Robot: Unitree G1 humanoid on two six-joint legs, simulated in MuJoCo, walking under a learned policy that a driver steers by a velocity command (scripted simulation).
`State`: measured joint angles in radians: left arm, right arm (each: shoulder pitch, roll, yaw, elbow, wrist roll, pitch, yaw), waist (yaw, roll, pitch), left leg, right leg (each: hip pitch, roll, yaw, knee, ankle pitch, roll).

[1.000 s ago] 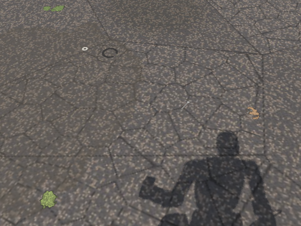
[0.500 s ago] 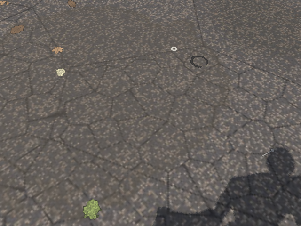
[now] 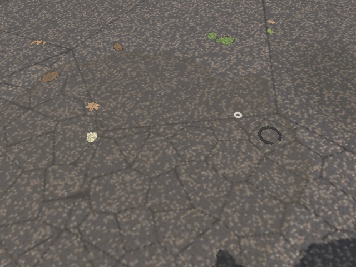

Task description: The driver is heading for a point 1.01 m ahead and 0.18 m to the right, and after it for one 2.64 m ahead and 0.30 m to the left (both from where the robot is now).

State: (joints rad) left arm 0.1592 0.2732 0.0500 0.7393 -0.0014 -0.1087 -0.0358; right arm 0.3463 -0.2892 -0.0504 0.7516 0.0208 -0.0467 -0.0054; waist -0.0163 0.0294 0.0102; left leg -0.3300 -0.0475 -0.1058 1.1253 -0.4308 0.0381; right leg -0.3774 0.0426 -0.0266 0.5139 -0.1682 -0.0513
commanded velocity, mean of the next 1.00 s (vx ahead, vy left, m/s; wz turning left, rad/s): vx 0.48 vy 0.00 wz -0.17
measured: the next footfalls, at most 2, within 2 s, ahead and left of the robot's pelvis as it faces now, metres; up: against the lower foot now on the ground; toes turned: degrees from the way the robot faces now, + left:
left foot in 0.42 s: +0.40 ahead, +0.14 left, +0.00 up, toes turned +1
right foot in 0.96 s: +0.68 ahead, -0.12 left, +0.00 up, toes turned -16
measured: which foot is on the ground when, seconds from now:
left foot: up 0.00-0.40, down 0.42-0.98, up 1.00-1.00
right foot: down 0.00-0.44, up 0.46-0.94, down 0.96-1.00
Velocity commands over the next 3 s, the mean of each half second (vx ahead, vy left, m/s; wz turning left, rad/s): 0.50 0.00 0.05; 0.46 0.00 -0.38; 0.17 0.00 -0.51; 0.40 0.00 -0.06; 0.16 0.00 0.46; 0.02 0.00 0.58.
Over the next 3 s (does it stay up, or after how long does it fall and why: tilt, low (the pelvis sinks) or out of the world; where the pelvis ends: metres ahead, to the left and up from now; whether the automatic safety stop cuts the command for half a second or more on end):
stays up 1.00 -0.28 0.01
